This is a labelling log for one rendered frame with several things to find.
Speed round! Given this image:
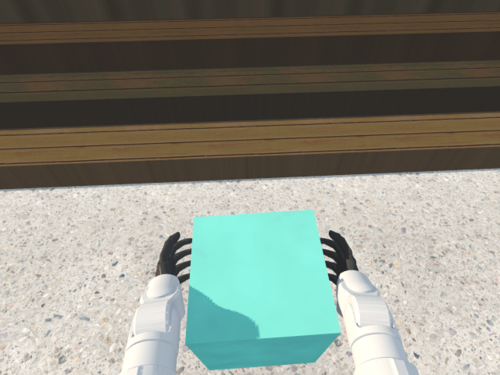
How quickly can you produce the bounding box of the carton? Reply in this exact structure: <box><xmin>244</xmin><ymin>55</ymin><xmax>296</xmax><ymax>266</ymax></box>
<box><xmin>185</xmin><ymin>209</ymin><xmax>341</xmax><ymax>370</ymax></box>

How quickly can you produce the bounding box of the right robot forearm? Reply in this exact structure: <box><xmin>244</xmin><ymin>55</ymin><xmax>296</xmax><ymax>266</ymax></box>
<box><xmin>336</xmin><ymin>270</ymin><xmax>419</xmax><ymax>375</ymax></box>

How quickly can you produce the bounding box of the robot left hand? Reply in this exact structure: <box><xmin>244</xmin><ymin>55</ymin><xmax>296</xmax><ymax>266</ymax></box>
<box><xmin>155</xmin><ymin>232</ymin><xmax>192</xmax><ymax>284</ymax></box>

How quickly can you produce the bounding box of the left robot forearm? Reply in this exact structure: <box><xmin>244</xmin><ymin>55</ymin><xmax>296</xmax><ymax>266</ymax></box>
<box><xmin>118</xmin><ymin>274</ymin><xmax>185</xmax><ymax>375</ymax></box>

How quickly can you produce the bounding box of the robot right hand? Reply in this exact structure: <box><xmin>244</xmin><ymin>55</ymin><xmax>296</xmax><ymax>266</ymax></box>
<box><xmin>320</xmin><ymin>230</ymin><xmax>359</xmax><ymax>285</ymax></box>

